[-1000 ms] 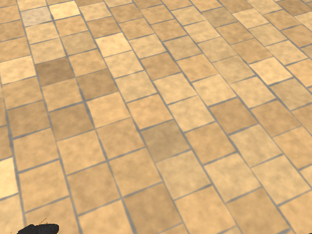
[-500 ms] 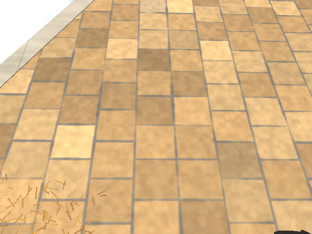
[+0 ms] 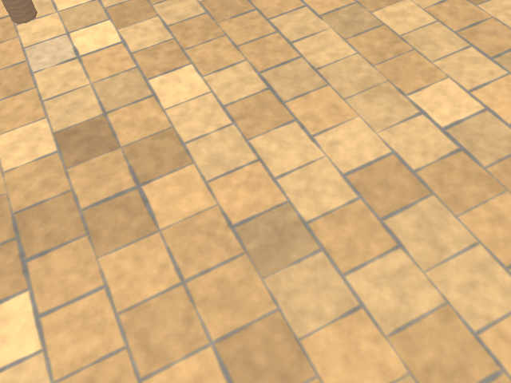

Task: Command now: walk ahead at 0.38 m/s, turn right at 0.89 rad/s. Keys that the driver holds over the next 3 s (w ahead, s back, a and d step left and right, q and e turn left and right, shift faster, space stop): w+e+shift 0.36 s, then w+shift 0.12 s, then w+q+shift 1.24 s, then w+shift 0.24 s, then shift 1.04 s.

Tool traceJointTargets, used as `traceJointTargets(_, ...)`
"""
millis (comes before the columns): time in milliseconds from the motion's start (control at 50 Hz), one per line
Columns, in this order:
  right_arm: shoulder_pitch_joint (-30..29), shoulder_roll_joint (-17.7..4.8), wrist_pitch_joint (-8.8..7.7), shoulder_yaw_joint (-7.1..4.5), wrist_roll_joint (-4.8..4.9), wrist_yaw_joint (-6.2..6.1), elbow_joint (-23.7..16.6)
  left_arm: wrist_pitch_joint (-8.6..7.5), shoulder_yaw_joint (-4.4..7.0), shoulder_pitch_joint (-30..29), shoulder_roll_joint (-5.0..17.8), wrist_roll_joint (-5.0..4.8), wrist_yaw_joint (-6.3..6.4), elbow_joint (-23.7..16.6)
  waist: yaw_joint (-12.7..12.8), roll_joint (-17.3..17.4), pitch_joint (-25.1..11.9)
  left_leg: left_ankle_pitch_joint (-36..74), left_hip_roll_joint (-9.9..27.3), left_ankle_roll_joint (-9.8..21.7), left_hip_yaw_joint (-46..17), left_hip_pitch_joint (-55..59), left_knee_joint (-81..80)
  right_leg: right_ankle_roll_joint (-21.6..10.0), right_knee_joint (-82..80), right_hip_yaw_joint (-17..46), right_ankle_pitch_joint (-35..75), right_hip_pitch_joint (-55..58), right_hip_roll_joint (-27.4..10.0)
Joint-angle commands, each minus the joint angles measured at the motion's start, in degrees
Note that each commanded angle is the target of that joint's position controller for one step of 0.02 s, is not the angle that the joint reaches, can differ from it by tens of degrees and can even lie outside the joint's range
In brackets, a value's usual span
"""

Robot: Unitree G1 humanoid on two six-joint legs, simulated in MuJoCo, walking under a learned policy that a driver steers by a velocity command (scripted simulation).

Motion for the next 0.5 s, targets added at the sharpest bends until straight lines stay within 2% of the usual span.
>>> traceJointTargets(20,-8.5,-7.0,-4.29,-1.58,-0.53,0.34,-7.4,-2.51,1.73,4.1,8.8,-0.52,1.01,-2.9,1.6,-8.3,-2.6,7.6,0.5,2.1,-7.5,-23.4,-1.3,-10.8,-26.0,33.8,-22.9,18.6,-16.6)
traceJointTargets(60,-7.3,-6.0,-5.45,-1.46,-1.01,0.89,-5.9,-2.88,1.38,3.8,8.7,0.65,2.06,-3.7,0.8,-8.0,-3.0,15.5,-1.0,1.1,-6.5,-18.8,-6.9,-9.5,-26.5,29.3,-16.0,17.0,-13.3)
traceJointTargets(80,-7.3,-5.1,-5.76,-1.18,-1.14,1.00,-5.3,-3.07,1.31,4.9,8.9,0.76,2.42,-3.5,0.9,-6.9,-3.1,18.4,-1.8,0.3,-6.0,-17.6,-9.6,-9.3,-26.3,27.9,-12.8,16.6,-12.3)
traceJointTargets(140,-8.4,-3.5,-5.94,-0.42,-0.73,1.05,-4.9,-3.38,1.18,7.4,9.4,0.55,3.08,-2.7,1.2,-8.7,-1.7,23.4,-4.0,-2.0,-5.9,-14.6,-18.2,-8.8,-25.9,25.9,-8.6,13.1,-10.3)
traceJointTargets(180,-10.1,-3.3,-6.09,-0.12,-0.23,1.16,-5.2,-3.35,1.13,8.2,9.6,0.20,3.24,-2.5,1.8,-11.0,-0.5,24.7,-5.2,-3.2,-6.0,-11.7,-23.1,-8.3,-25.4,25.3,-7.0,10.2,-9.0)
traceJointTargets(240,-14.1,-2.9,-6.72,0.42,0.31,1.58,-6.5,-3.16,1.05,9.2,9.4,-0.60,3.22,-2.1,3.3,-12.3,1.2,23.7,-6.2,-4.0,-6.1,-8.4,-29.1,-7.9,-23.8,26.4,-5.9,7.9,-8.1)
traceJointTargets(280,-14.8,-3.5,-7.32,0.38,0.75,1.86,-7.1,-3.02,0.92,8.7,9.2,-1.04,3.14,-2.1,3.2,-12.8,1.4,22.4,-6.3,-3.8,-6.7,-4.5,-32.7,-7.4,-22.3,28.4,-5.8,7.2,-8.0)
traceJointTargets(320,-12.9,-5.4,-7.89,-0.24,1.42,1.97,-7.0,-2.93,0.79,7.2,8.8,-1.18,3.06,-2.5,1.9,-14.3,0.8,21.7,-5.8,-3.1,-7.4,1.0,-34.6,-6.7,-20.7,31.3,-4.0,7.1,-8.6)
traceJointTargets(340,-10.6,-6.7,-8.18,-0.79,1.70,1.91,-6.7,-2.85,0.63,6.2,8.3,-1.07,2.96,-2.8,0.4,-15.0,0.1,20.7,-5.3,-2.3,-7.2,4.7,-35.5,-6.1,-19.0,32.2,-1.0,6.8,-9.0)
traceJointTargets(360,-5.4,-8.0,-8.32,-1.61,1.84,1.60,-5.4,-2.78,0.18,5.0,7.2,-0.73,2.81,-3.2,-2.5,-15.0,-2.0,20.8,-5.1,-1.0,-6.3,11.9,-37.4,-4.9,-15.3,31.6,4.0,5.3,-8.1)
traceJointTargets(380,4.7,-10.0,-8.30,-2.64,1.56,1.04,-3.0,-3.01,-0.65,4.1,5.2,0.61,2.48,-3.6,-6.9,-13.5,-8.3,20.9,-2.9,1.0,-6.7,24.3,-36.3,-2.9,-4.3,27.7,10.0,2.3,-5.1)
traceJointTargets(400,17.2,-12.7,-7.96,-2.94,0.17,0.53,-1.4,-3.29,-2.42,5.4,0.4,2.59,1.96,-4.5,-10.5,-4.6,-19.9,7.6,6.8,4.5,-17.9,42.5,-35.4,-1.0,15.9,21.2,4.3,-5.7,-0.5)
traceJointTargets(420,19.9,-15.9,-7.73,-3.18,-2.04,1.65,0.3,-4.26,-3.57,11.9,-3.2,-1.31,2.37,-7.2,-5.2,21.4,-22.2,-17.8,18.2,12.6,-52.2,51.5,-48.1,1.9,35.7,15.8,-12.7,-24.8,4.1)
traceJointTargets(440,15.3,-10.6,-7.73,-1.98,-1.31,2.23,-1.0,-4.38,-2.91,10.9,2.5,-3.15,2.79,-4.8,-5.9,15.4,-13.8,-23.6,18.8,12.6,-53.4,46.4,-50.3,2.2,42.5,13.8,-6.8,-31.5,-0.8)
traceJointTargets(460,14.1,-6.8,-7.11,-1.06,-0.65,1.71,-0.8,-4.44,-2.29,5.1,5.4,-1.76,2.56,-4.5,-7.3,8.9,-7.2,-15.1,16.5,11.6,-43.0,40.7,-49.3,1.9,43.1,11.9,-1.8,-32.7,-2.5)
traceJointTargets(480,15.3,-6.0,-6.57,-0.61,-1.04,1.31,0.1,-4.75,-2.44,1.6,4.9,-0.40,2.32,-4.5,-7.5,2.2,-4.4,-6.5,14.2,11.4,-35.7,36.0,-49.3,1.5,42.3,11.2,0.9,-31.3,-3.9)
traceJointTargets(500,16.3,-4.8,-6.17,0.03,-1.64,1.30,1.4,-5.37,-2.63,-2.7,3.5,0.44,1.99,-5.7,-7.2,0.0,-0.6,-1.1,11.4,11.9,-31.0,31.4,-50.2,1.0,39.5,11.3,2.1,-30.8,-4.3)
Next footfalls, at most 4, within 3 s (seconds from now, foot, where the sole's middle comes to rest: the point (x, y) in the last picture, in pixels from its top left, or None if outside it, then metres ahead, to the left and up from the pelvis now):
0.38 left None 0.35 0.10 -0.76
0.80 right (419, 319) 0.59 -0.33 -0.76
1.24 left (334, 184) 1.05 -0.16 -0.76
1.68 right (344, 89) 1.50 -0.23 -0.76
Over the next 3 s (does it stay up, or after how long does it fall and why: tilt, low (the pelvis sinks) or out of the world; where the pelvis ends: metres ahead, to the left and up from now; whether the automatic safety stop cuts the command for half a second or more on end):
stays up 1.72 0.15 0.01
